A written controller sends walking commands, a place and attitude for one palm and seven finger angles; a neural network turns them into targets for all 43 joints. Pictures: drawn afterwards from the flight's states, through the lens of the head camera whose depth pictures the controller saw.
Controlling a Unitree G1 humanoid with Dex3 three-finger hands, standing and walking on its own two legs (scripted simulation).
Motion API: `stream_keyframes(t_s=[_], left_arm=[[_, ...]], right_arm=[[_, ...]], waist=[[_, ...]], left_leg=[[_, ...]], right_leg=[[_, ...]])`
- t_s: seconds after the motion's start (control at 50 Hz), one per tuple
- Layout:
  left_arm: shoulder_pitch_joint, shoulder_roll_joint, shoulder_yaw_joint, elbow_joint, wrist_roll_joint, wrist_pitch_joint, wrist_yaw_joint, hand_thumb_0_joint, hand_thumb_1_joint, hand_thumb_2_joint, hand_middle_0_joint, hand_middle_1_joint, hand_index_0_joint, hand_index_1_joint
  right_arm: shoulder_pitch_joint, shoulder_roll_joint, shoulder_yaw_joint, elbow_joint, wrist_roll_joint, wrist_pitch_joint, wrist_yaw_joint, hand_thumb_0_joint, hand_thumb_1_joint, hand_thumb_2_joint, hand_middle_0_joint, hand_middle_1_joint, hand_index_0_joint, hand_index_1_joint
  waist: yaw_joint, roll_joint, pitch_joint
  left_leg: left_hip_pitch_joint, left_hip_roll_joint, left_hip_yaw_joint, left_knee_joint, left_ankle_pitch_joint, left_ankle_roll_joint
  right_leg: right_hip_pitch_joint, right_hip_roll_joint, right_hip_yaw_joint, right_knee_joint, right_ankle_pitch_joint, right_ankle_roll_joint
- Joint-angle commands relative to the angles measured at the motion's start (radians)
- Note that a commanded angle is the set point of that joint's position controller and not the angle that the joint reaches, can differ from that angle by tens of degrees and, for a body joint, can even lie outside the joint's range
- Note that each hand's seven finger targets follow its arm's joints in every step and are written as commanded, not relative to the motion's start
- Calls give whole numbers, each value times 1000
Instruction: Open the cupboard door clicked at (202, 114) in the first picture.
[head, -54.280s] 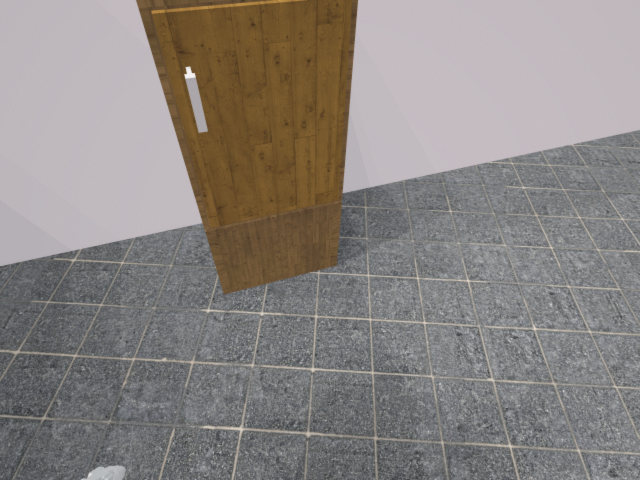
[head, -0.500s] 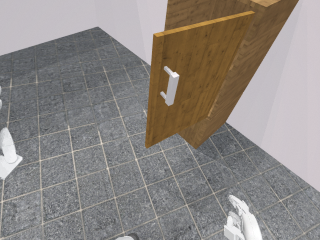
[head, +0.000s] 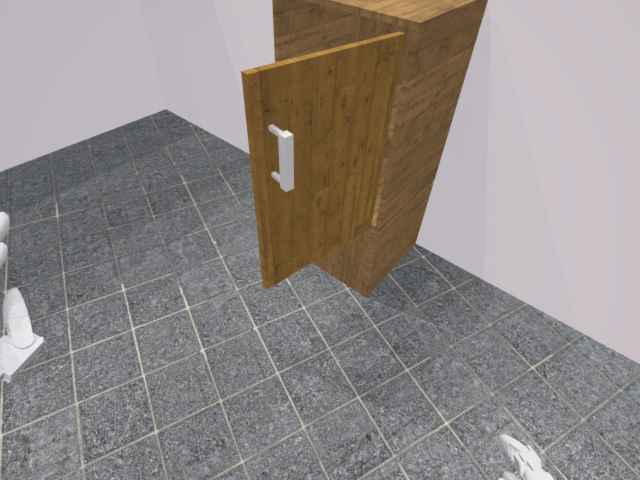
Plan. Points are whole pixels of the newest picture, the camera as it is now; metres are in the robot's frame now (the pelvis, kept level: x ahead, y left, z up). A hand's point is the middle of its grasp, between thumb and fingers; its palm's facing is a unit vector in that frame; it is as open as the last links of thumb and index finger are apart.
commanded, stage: stop stepping back and stand still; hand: left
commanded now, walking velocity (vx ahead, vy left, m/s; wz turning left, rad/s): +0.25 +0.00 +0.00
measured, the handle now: (280, 158) +0.70 +0.09 +0.04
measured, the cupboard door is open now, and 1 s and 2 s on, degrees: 80 80 80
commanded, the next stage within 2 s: let the arm hang, fingers relaxed in 0.56 s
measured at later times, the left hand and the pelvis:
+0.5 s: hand out of the picture +0.17 +0.28 +0.17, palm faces +0.45 -0.76 -0.48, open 7.4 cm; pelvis -0.03 +0.02 +0.00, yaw +1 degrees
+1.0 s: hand out of the picture -0.03 +0.21 -0.17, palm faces +0.03 -0.98 -0.18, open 7.1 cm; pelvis -0.04 +0.03 +0.00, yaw +3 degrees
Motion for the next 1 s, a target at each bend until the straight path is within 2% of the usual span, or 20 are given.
stream_keyframes(t_s=[0.0, 0.04, 0.06, 0.08, 0.12, 0.2, 0.26, 0.3, 0.34, 0.4, 0.48, 0.62, 0.64, 0.68, 0.72, 0.76, 0.78, 0.82, 0.86, 0.98], left_arm=[[10, 219, 155, -263, 4, -71, 16, 0, 900, 900, -200, -300, -200, -300], [-15, 220, 150, -269, 5, -78, 21, 0, 900, 900, -200, -300, -200, -300], [-72, 206, 138, -263, 3, -87, 22, 0, 900, 900, -200, -300, -200, -300], [-121, 198, 130, -228, 5, -100, 24, 0, 900, 900, -200, -300, -200, -300], [-182, 172, 88, -151, 26, -96, 21, 0, 900, 900, -200, -300, -200, -300], [-157, 151, 67, -98, 23, -86, 32, 0, 900, 900, -200, -300, -200, -300], [-152, 171, 101, -205, 13, -97, 30, 0, 900, 900, -200, -300, -200, -300], [-114, 192, 135, -226, 10, -100, 19, 0, 900, 900, -200, -300, -200, -300], [-118, 166, 117, -251, 17, -96, 18, 0, 900, 900, -200, -300, -200, -300], [-71, 177, 135, -251, 14, -94, 20, 0, 900, 900, -200, -300, -200, -300], [-29, 158, 124, -191, -3, -90, 12, 0, 900, 900, -200, -300, -200, -300], [-45, 163, 124, -196, -1, -84, 7, 0, 900, 900, -200, -300, -200, -300], [-106, -21, -301, 562, 86, 92, -135, 0, 900, 900, -200, -300, -200, -300], [-103, -93, -307, 648, 65, 186, -150, 0, 900, 900, -200, -300, -200, -300], [-142, -58, -313, 750, 69, 180, -152, 0, 900, 900, -200, -300, -200, -300], [-228, 2, -317, 876, 73, 168, -149, 0, 900, 900, -200, -300, -200, -300], [-268, 22, -322, 942, 70, 167, -148, 0, 900, 900, -200, -300, -200, -300], [-323, 37, -342, 1064, 61, 170, -142, 0, 900, 900, -200, -300, -200, -300], [-331, 15, -363, 1177, 54, 176, -137, 0, 900, 900, -200, -300, -200, -300], [-272, -36, -377, 1425, 45, 179, -136, 0, 900, 900, -200, -300, -200, -300]], right_arm=[[-149, -101, -35, -190, -16, -50, -9, 0, -900, -900, 200, 300, 200, 300], [-117, -88, -47, -166, -13, -38, -3, 0, -900, -900, 200, 300, 200, 300], [-107, -106, -53, -148, -13, -45, 1, 0, -900, -900, 200, 300, 200, 300], [-90, -100, -42, -136, -15, -56, 5, 0, -900, -900, 200, 300, 200, 300], [-96, -78, -29, -132, -14, -55, -2, 0, -900, -900, 200, 300, 200, 300], [-108, -79, -24, -133, -10, -75, -32, 0, -900, -900, 200, 300, 200, 300], [-121, -103, -27, -169, -1, -79, -25, 0, -900, -900, 200, 300, 200, 300], [-114, -86, -18, -153, -1, -78, -19, 0, -900, -900, 200, 300, 200, 300], [-130, -84, -14, -155, -2, -87, -12, 0, -900, -900, 200, 300, 200, 300], [-119, -86, -15, -156, -1, -100, -3, 0, -900, -900, 200, 300, 200, 300], [-114, -61, -16, -149, 2, -79, 12, 0, -900, -900, 200, 300, 200, 300], [-147, -65, -11, -173, 4, -59, 0, 0, -900, -900, 200, 300, 200, 300], [-179, -264, -74, 79, -4, -67, 90, 0, -900, -900, 200, 300, 200, 300], [-134, -166, -48, 72, -10, 35, 90, 0, -900, -900, 200, 300, 200, 300], [-148, -165, -28, 64, -23, 61, 87, 0, -900, -900, 200, 300, 200, 300], [-147, -172, -31, 99, -24, 76, 90, 0, -900, -900, 200, 300, 200, 300], [-145, -175, -34, 119, -25, 86, 91, 0, -900, -900, 200, 300, 200, 300], [-155, -178, -32, 163, -31, 105, 95, 0, -900, -900, 200, 300, 200, 300], [-158, -169, -20, 208, -32, 114, 92, 0, -900, -900, 200, 300, 200, 300], [-122, -127, -12, 328, -23, 129, 74, 0, -900, -900, 200, 300, 200, 300]], waist=[[41, 100, 24], [43, -178, 50], [34, -158, 75], [21, -67, 81], [16, -56, 121], [34, -21, 100], [43, 67, 44], [37, 162, 27], [38, 192, 44], [46, 131, -13], [28, -27, -45], [43, 80, -24], [-4, 117, 32], [42, 94, -39], [61, -60, -53], [46, -242, -52], [36, -243, -38], [26, -70, 1], [32, 91, -3], [40, 166, 41]], left_leg=[[-114, 73, -126, -141, -471, -24], [-152, 6, -23, 408, -207, -43], [-249, 28, -48, 558, -186, -48], [-248, 74, -78, 553, -213, -41], [-88, 106, -43, 363, -219, -22], [138, 47, 62, 19, -210, -2], [170, 161, -110, -76, -66, 49], [117, 195, -173, -153, -201, 59], [69, 242, -211, -189, -159, 77], [87, 172, -82, -86, 18, 33], [126, 80, 20, 51, 20, -25], [167, 120, -27, -85, 94, -16], [47, 149, -81, 37, 234, 11], [-3, 200, -126, -27, 139, 41], [-18, 186, -160, -31, 123, 50], [40, 114, -88, 46, 113, 9], [75, 90, -66, 57, 87, -1], [122, 87, -56, 23, 114, -11], [138, 115, -91, -58, 119, -5], [139, 116, -100, -138, -83, -13]], right_leg=[[-14, -49, 78, -180, -262, -50], [-158, -341, 492, -399, -403, -197], [-130, -383, 505, -385, -241, -224], [-146, -378, 415, -348, -161, -207], [-282, -311, 276, -318, -243, -141], [-265, -210, 184, -232, -199, -84], [-188, -76, 92, -24, 119, -1], [-167, -42, 21, 38, 49, 24], [-123, -24, -32, 83, 54, 39], [-42, -43, -1, -31, 208, 27], [-69, -138, 142, -122, 406, -15], [-71, -72, 54, -111, 316, 30], [-167, -127, 1, 59, 398, 19], [-130, -89, 0, 86, 131, 31], [-64, -96, 12, 17, 168, 24], [-74, -161, 76, -70, 307, -13], [-103, -192, 93, -99, 326, -30], [-129, -192, 93, -100, 313, -42], [-89, -145, 67, -93, 229, -11], [-65, -134, 57, -197, 100, -14]])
